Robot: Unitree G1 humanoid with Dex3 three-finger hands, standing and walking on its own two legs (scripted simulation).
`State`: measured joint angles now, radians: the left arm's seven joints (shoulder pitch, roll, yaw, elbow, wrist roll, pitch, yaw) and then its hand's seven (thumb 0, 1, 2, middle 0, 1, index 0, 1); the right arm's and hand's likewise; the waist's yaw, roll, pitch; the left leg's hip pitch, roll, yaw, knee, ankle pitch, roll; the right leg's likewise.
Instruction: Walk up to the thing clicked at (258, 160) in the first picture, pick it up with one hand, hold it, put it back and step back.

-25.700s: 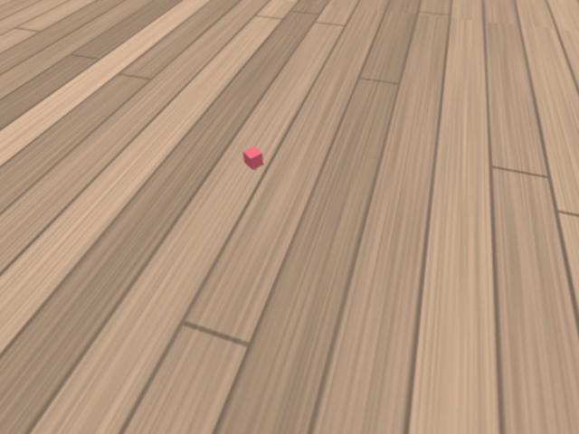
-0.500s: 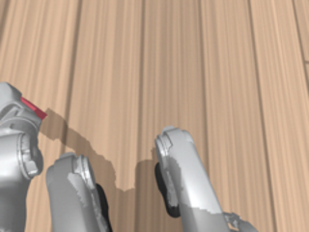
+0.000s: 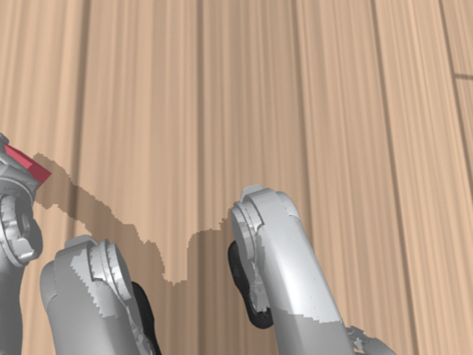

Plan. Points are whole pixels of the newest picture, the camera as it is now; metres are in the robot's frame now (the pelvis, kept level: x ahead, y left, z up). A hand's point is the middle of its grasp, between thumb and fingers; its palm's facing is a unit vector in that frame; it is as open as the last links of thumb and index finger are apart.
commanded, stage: rest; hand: left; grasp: from above
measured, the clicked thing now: (10, 173) +0.46 +0.28 -0.21
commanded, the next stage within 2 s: open in 1.46 s
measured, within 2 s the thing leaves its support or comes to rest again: neither
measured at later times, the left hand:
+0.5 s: hand (18, 167) +0.47 +0.27 -0.22, palm faces -0.30 -0.33 -0.90, open 9.9 cm
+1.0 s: hand (22, 170) +0.47 +0.28 -0.24, palm faces -0.29 -0.33 -0.90, open 9.9 cm
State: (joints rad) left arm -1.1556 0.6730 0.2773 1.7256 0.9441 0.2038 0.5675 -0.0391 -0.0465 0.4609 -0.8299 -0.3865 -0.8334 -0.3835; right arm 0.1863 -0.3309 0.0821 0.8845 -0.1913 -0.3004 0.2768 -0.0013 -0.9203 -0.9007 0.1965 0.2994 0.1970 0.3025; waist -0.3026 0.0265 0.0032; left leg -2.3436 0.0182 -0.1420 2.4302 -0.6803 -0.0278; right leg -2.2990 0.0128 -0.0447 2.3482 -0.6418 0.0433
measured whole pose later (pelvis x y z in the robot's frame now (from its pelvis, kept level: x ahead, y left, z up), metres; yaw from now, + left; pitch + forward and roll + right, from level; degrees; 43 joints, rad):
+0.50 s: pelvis +0.00 +0.01 -0.01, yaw -4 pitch +32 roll -10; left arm -1.18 0.79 0.32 1.80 0.95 0.17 0.68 -0.04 -0.07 0.47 -0.85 -0.37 -0.85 -0.37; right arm 0.17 -0.33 0.16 0.85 -0.23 -0.34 0.36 0.00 -0.92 -0.90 0.20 0.30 0.20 0.30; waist -0.37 -0.03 0.10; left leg -2.35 0.02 -0.20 2.49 -0.71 -0.02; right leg -2.28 0.03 -0.09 2.36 -0.65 0.06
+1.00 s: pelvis +0.00 +0.01 -0.01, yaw -6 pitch +29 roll -13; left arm -1.20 0.92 0.32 1.87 0.97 0.14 0.73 -0.04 -0.06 0.47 -0.84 -0.38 -0.85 -0.38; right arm 0.17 -0.37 0.22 0.80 -0.24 -0.38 0.38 0.00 -0.92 -0.90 0.20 0.30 0.20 0.30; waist -0.41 -0.09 0.17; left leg -2.34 0.02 -0.24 2.52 -0.70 -0.01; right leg -2.24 0.04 -0.13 2.34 -0.63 0.06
